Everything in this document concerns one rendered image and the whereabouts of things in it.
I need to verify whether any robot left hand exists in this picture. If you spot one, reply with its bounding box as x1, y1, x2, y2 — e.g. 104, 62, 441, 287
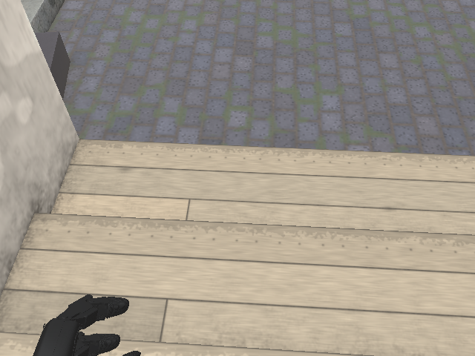
33, 294, 141, 356

